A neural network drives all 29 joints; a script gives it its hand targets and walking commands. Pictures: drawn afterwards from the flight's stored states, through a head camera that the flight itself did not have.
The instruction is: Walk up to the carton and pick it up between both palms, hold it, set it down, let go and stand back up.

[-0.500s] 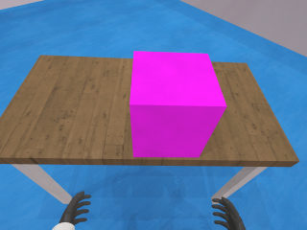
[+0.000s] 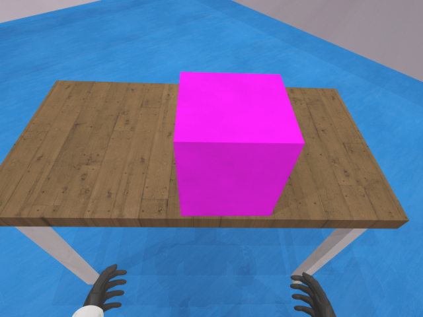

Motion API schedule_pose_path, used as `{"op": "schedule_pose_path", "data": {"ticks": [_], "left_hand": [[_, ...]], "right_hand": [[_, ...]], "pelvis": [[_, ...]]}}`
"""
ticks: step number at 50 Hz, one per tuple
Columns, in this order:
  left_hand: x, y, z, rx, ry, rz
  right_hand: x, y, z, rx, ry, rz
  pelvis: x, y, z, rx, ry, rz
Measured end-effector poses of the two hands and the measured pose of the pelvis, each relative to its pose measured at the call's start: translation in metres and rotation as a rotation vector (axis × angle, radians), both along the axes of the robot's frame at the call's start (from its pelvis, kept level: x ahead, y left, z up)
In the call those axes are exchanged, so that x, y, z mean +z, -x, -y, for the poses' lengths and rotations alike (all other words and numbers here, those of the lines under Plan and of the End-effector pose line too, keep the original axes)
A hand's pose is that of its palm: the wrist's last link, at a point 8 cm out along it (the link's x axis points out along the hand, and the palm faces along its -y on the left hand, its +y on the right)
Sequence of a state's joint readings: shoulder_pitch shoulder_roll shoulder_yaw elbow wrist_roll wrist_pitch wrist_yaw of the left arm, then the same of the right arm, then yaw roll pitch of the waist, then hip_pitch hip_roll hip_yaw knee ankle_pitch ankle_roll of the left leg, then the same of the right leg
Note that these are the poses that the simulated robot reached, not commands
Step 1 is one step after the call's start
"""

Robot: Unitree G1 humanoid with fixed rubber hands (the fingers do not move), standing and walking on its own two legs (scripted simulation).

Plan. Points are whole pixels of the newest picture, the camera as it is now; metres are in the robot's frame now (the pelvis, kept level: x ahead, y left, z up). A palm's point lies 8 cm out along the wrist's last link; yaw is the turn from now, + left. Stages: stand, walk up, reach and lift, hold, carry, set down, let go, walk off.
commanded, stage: let go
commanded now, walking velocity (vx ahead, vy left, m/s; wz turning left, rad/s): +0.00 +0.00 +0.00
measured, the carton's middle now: (228, 148) +0.44 -0.03 +0.05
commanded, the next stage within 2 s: stand in 0.14 s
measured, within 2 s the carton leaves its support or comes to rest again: neither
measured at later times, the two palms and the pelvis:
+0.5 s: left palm out of the picture +0.03 +0.23 -0.13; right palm out of the picture +0.05 -0.25 -0.12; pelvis -0.01 +0.00 +0.00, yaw +2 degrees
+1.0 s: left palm out of the picture -0.10 +0.24 -0.14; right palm out of the picture -0.07 -0.22 -0.14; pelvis -0.06 +0.02 +0.00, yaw +1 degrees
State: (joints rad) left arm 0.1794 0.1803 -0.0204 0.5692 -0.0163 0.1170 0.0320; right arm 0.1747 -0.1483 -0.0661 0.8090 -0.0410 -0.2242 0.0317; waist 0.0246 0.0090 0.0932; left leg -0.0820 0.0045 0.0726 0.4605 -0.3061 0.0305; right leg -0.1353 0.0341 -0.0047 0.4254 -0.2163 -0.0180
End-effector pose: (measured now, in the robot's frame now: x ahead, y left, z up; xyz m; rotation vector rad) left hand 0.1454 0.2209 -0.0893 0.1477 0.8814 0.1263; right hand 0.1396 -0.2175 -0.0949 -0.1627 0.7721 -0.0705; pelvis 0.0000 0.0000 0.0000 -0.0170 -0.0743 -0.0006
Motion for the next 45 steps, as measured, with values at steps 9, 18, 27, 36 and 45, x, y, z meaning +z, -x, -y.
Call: {"op": "schedule_pose_path", "data": {"ticks": [9, 18, 27, 36, 45], "left_hand": [[0.0, 0.005, 0.005, -0.001, -0.006, 0.014], [-0.021, 0.059, -0.006, 0.038, -0.018, -0.061], [-0.039, 0.132, -0.014, 0.092, -0.008, -0.236], [-0.048, 0.188, -0.019, 0.111, -0.002, -0.356], [-0.053, 0.227, -0.021, 0.115, 0.008, -0.437]], "right_hand": [[0.001, 0.004, 0.008, -0.005, 0.004, -0.008], [-0.015, 0.043, 0.026, -0.085, 0.03, -0.163], [-0.027, 0.108, 0.03, -0.104, 0.05, -0.315], [-0.037, 0.162, 0.017, -0.119, 0.041, -0.422], [-0.046, 0.195, 0.004, -0.139, 0.022, -0.476]], "pelvis": [[-0.001, 0.005, 0.006, 0.006, -0.005, -0.008], [-0.003, 0.001, 0.007, 0.021, -0.004, -0.017], [-0.002, 0.015, 0.003, 0.029, -0.004, 0.004], [-0.001, 0.036, -0.005, 0.03, -0.008, 0.019], [-0.003, 0.053, -0.015, 0.023, -0.017, 0.016]]}}
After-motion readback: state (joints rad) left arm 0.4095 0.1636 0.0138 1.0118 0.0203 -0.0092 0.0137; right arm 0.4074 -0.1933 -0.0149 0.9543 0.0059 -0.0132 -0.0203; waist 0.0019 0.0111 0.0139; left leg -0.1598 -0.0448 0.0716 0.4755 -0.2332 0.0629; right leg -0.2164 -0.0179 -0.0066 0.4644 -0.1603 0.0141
